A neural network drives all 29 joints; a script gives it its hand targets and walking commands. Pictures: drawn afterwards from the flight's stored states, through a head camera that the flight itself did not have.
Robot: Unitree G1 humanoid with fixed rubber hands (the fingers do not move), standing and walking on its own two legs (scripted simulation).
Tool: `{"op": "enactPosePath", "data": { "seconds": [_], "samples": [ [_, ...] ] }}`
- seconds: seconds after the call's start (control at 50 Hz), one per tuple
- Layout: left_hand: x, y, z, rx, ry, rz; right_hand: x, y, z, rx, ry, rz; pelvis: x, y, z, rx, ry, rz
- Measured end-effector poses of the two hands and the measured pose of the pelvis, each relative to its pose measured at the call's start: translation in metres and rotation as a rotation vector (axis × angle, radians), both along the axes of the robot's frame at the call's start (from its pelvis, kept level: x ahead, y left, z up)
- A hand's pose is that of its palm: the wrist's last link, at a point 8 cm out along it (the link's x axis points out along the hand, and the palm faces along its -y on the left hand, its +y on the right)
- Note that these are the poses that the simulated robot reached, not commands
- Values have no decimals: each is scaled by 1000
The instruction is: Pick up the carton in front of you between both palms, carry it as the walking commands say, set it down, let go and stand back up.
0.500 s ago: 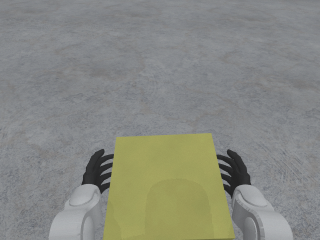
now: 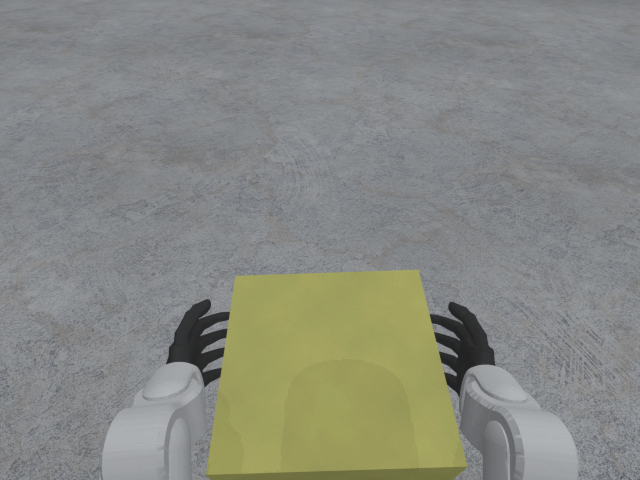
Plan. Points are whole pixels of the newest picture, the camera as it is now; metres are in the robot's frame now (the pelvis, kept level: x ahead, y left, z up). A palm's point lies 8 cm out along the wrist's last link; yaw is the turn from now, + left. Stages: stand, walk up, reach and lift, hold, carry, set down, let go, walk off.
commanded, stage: carry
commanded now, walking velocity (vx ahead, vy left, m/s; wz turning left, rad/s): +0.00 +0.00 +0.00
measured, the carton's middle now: (330, 401) +0.24 +0.00 +0.01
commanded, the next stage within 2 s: hold in 1.10 s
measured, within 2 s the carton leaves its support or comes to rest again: neither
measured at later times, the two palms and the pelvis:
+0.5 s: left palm (198, 401) +0.22 +0.14 +0.06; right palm (476, 404) +0.22 -0.16 +0.07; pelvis -0.03 -0.01 +0.00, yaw +0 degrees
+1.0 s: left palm (205, 401) +0.23 +0.14 +0.04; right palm (465, 402) +0.23 -0.16 +0.04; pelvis -0.06 -0.01 +0.00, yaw +0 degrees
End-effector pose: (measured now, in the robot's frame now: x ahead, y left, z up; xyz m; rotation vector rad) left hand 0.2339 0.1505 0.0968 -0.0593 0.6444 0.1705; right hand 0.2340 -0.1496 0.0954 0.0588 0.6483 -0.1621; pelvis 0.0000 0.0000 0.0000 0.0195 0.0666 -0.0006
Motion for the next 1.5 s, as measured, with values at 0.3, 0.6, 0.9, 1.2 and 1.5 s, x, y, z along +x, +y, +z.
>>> {"op": "enactPosePath", "data": {
  "seconds": [0.3, 0.6, 0.9, 1.2, 1.5],
  "samples": [
    [-13, -8, -17, 19, 50, -23, -13, -6, -15, -15, 47, 17, -14, -6, 0, -3, -32, -2],
    [-17, -9, -44, 69, 73, -49, -18, -7, -42, -74, 67, 47, -41, -8, 4, -12, -41, 0],
    [-5, -8, -67, 91, 30, -60, -4, -6, -65, -101, 24, 67, -57, -8, 3, -19, -37, 2],
    [-16, -14, -60, 85, 30, -65, -17, -12, -56, -118, 28, 75, -60, -12, 9, -7, -109, -30],
    [-23, -36, -55, 88, 12, -179, -57, -32, -50, -113, 21, -45, -86, -2, 13, -23, -180, -108]
  ]
}}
